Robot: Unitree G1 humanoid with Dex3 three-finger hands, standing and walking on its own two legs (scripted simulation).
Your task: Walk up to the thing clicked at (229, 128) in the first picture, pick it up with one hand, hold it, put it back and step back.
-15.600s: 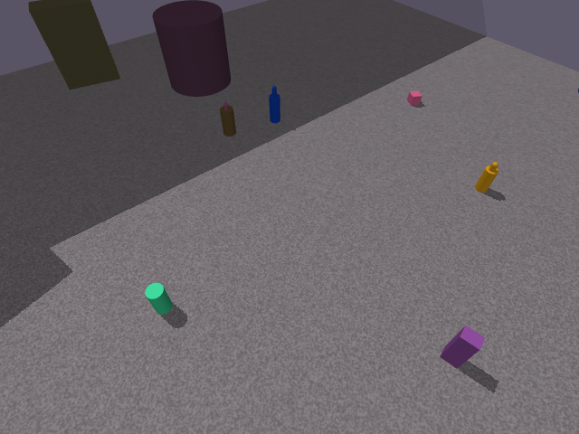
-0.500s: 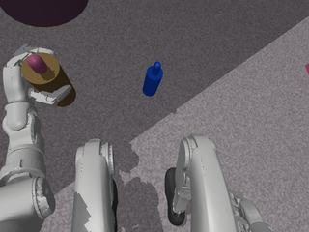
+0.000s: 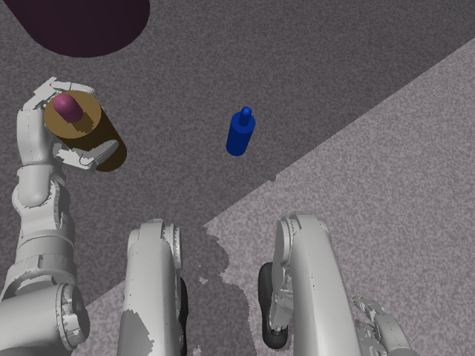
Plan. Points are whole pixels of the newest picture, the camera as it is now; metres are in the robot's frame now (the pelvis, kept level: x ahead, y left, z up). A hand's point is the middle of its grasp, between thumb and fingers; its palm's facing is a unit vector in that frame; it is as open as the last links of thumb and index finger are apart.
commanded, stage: lift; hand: left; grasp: from the side
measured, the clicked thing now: (88, 132) +0.45 +0.23 -0.03
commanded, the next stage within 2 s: hold in 1.80 s
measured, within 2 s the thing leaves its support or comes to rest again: neither
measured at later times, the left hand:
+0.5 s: hand (32, 91) +0.42 +0.22 +0.14, palm faces +0.15 -0.99 -0.05, open 10.0 cm
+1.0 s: hand out of the picture +0.40 +0.21 +0.28, palm faces +0.14 -0.99 -0.03, open 10.0 cm
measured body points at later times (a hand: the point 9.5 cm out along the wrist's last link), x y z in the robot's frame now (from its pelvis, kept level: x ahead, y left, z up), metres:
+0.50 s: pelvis +0.02 +0.00 +0.13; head +0.19 +0.03 +0.54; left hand +0.40 +0.27 +0.14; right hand +0.19 -0.25 +0.01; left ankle +0.08 +0.12 -0.37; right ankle +0.11 -0.13 -0.37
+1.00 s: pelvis +0.05 +0.01 +0.25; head +0.15 +0.03 +0.69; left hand +0.39 +0.26 +0.28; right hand +0.20 -0.24 +0.15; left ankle +0.08 +0.12 -0.37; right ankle +0.11 -0.13 -0.37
